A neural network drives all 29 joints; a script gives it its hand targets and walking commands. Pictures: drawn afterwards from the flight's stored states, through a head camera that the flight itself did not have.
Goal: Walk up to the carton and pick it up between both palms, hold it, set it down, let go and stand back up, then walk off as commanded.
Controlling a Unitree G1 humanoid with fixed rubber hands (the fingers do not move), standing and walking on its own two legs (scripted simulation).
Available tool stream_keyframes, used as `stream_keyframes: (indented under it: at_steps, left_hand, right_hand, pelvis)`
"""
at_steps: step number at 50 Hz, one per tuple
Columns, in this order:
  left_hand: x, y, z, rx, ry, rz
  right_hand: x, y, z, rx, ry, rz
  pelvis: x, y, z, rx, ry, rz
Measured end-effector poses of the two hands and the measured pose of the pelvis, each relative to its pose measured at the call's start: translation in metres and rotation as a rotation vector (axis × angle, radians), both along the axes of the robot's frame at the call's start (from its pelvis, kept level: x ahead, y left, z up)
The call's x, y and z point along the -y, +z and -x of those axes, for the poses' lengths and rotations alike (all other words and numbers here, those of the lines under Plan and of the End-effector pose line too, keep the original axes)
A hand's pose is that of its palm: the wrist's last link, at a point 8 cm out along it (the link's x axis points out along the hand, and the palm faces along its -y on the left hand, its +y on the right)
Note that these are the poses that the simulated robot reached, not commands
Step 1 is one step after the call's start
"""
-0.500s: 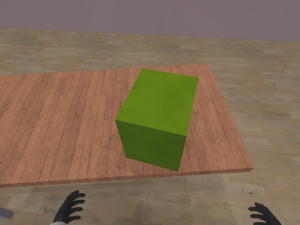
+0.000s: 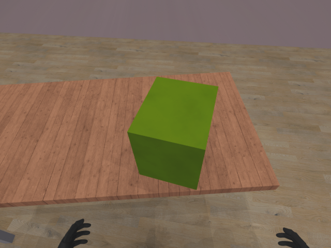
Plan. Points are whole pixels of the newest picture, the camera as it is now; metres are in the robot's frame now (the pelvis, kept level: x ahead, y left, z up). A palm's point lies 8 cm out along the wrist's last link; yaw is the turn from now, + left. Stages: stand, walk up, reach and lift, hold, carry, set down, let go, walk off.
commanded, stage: stand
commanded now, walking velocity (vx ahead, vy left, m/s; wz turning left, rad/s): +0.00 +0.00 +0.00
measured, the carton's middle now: (176, 133) +0.42 +0.00 +0.00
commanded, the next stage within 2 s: walk off in 1.68 s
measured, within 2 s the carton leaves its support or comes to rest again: neither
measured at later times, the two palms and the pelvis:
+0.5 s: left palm out of the picture +0.10 +0.28 -0.09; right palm out of the picture +0.09 -0.30 -0.10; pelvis -0.01 +0.00 +0.00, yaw +0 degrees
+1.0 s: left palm out of the picture +0.09 +0.28 -0.10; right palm out of the picture +0.07 -0.30 -0.10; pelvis -0.01 +0.00 +0.00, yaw +0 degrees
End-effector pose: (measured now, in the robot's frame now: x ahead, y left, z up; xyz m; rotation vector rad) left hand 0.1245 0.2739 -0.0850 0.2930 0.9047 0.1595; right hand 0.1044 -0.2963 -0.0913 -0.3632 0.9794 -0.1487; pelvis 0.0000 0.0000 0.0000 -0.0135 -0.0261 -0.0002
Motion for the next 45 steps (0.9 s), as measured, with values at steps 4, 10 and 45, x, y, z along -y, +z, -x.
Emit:
stream_keyframes:
  at_steps: [4,10,45]
  left_hand:
    - [0.000,-0.001,0.003,-0.007,0.003,0.000]
    - [-0.001,-0.004,0.009,-0.022,0.009,0.001]
    - [-0.004,-0.011,0.032,-0.080,0.033,-0.001]
  right_hand:
    - [0.000,0.000,0.002,-0.003,-0.002,0.001]
    - [0.001,-0.001,0.006,-0.007,-0.006,0.002]
    - [0.004,-0.009,0.030,-0.051,-0.030,0.000]
  pelvis:
    - [0.000,0.000,0.001,0.002,0.000,0.000]
    - [0.000,0.000,0.003,0.005,0.000,0.000]
    - [0.001,0.000,0.014,0.019,0.000,-0.001]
